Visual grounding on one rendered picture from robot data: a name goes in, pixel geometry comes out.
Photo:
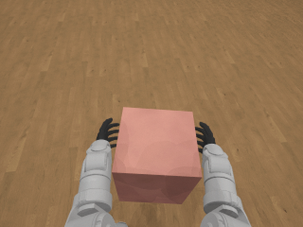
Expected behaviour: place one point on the carton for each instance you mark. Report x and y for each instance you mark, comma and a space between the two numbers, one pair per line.
157, 158

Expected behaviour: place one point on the right robot hand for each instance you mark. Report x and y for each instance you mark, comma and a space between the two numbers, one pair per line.
207, 136

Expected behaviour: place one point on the left robot forearm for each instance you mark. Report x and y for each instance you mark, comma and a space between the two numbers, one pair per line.
94, 193

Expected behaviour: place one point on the left robot upper arm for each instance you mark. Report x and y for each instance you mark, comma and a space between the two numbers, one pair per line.
98, 219

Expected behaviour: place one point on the right robot forearm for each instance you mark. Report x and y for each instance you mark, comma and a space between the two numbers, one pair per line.
220, 188

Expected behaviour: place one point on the right robot upper arm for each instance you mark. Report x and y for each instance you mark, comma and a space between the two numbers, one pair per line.
219, 219

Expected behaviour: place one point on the left robot hand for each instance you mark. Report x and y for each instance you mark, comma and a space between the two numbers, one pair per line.
104, 131

